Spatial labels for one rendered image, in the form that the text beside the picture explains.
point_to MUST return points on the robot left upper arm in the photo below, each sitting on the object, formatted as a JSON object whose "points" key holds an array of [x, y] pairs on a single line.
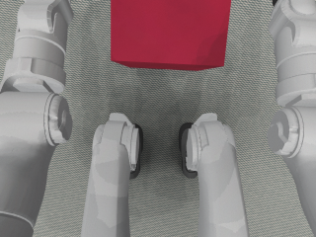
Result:
{"points": [[32, 124]]}

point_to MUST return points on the robot right thigh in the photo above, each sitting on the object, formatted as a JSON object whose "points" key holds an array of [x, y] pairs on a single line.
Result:
{"points": [[222, 210]]}

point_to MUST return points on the robot right upper arm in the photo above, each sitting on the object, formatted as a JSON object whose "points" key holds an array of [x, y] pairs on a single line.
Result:
{"points": [[292, 135]]}

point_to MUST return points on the robot left forearm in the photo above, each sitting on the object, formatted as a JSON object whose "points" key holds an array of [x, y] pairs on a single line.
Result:
{"points": [[37, 64]]}

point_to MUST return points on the robot right forearm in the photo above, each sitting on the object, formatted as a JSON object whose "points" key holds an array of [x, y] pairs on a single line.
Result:
{"points": [[293, 28]]}

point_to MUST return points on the carton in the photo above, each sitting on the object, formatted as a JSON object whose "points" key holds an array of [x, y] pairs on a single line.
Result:
{"points": [[186, 35]]}

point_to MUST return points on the left robot shin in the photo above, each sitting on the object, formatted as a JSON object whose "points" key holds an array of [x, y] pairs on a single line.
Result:
{"points": [[100, 129]]}

